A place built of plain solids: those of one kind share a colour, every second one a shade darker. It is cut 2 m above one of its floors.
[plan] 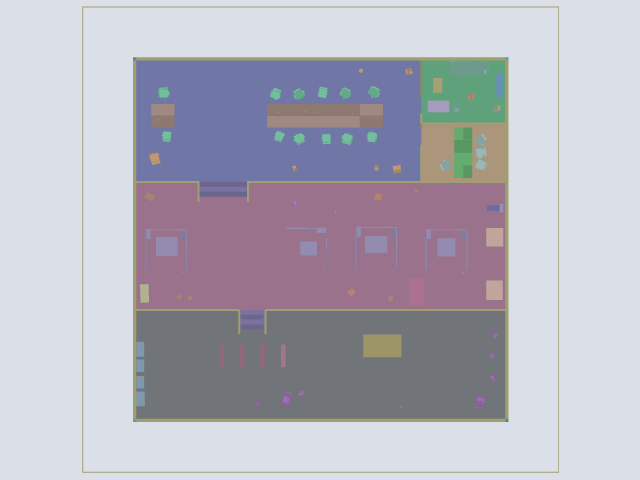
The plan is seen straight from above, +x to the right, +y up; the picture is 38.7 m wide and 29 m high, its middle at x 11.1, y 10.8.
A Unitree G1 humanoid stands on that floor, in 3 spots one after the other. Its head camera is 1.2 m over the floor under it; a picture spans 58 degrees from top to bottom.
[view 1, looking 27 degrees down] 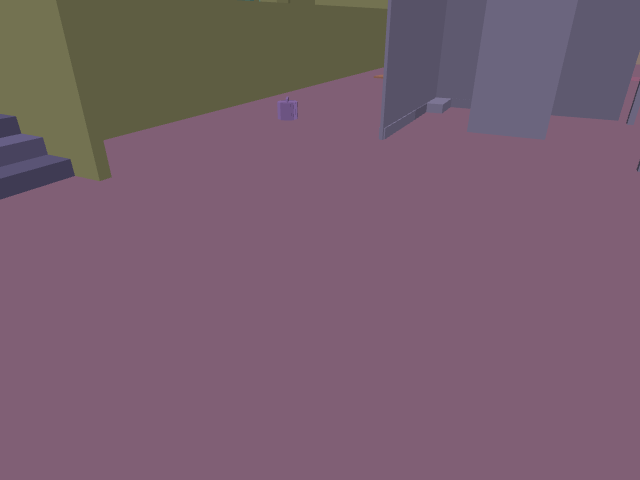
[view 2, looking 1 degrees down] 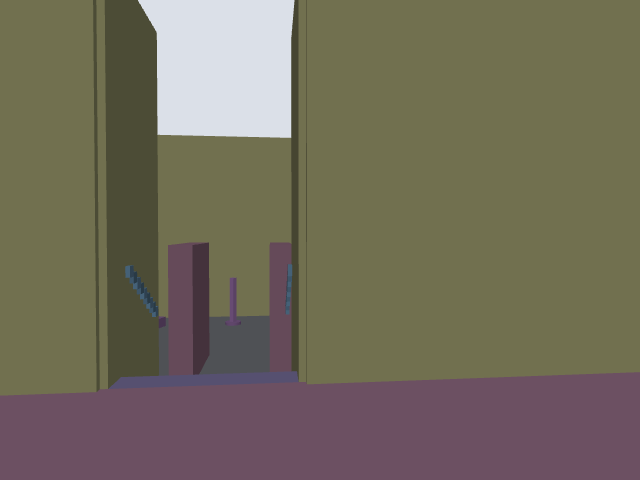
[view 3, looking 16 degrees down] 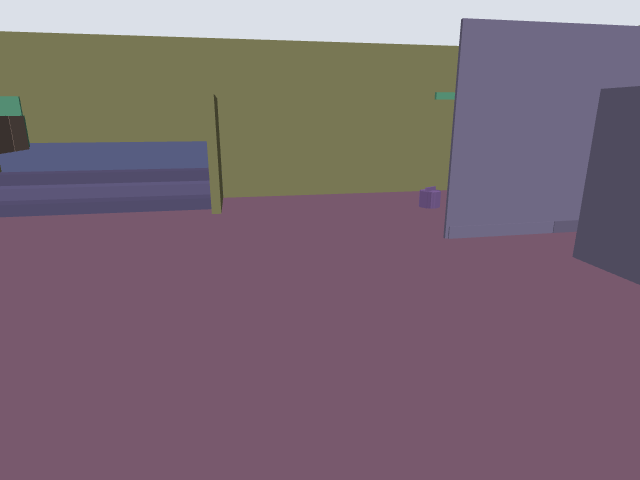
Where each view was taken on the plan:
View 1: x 4.47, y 9.92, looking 27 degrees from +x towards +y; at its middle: cells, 2.64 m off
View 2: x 6.47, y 10.02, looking -96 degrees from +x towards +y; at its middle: wall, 3.41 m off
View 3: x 7.01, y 7.57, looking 79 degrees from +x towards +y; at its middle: cells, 4.35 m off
